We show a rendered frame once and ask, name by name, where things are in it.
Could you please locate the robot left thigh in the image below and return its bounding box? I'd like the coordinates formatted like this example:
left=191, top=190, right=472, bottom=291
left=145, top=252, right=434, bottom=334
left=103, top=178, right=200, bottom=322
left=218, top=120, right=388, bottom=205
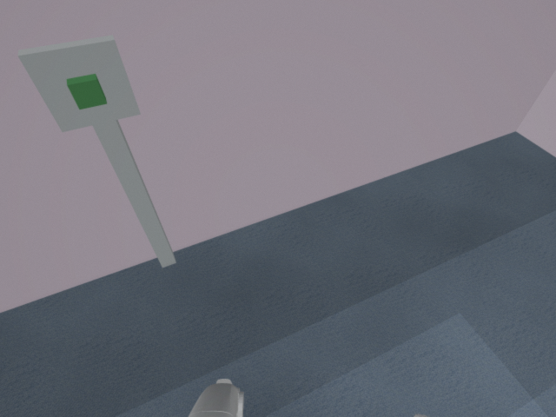
left=189, top=383, right=244, bottom=417

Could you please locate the panel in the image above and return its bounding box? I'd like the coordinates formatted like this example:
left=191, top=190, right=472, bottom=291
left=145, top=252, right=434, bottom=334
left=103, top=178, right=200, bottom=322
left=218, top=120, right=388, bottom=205
left=18, top=35, right=176, bottom=268

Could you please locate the button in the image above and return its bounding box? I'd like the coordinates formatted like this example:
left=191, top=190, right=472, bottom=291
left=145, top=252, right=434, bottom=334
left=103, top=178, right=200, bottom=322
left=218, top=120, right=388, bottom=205
left=67, top=74, right=107, bottom=109

